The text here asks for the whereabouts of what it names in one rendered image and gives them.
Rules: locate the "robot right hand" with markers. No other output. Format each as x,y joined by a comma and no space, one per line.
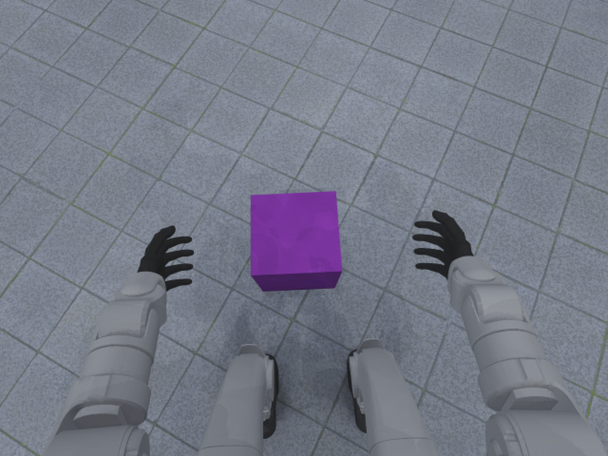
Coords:
452,241

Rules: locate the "left robot upper arm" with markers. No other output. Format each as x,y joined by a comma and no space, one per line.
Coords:
101,441

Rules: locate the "left robot forearm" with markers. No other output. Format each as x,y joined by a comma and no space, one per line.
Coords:
113,386

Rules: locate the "robot left hand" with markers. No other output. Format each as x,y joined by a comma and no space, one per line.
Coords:
155,257

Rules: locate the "robot left thigh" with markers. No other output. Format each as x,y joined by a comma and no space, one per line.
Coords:
235,425

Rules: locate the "carton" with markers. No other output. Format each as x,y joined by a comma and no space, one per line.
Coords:
295,243

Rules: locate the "right robot forearm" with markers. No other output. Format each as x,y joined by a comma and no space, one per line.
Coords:
514,372

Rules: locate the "right robot upper arm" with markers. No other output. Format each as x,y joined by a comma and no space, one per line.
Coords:
520,432

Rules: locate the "robot right foot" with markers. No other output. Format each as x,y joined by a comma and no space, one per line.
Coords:
359,417

